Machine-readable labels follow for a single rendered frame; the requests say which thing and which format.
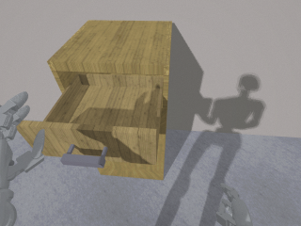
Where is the handle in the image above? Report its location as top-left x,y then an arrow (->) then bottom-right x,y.
60,144 -> 108,169

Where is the right robot hand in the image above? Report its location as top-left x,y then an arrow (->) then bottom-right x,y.
216,183 -> 253,226

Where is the left robot hand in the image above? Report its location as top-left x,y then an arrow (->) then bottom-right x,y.
0,91 -> 45,189

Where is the drawer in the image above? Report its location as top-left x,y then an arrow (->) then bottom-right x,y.
16,73 -> 164,165

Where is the cabinet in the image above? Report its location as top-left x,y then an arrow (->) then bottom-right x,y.
47,20 -> 172,181

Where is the left robot forearm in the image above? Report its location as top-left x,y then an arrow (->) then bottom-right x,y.
0,188 -> 17,226

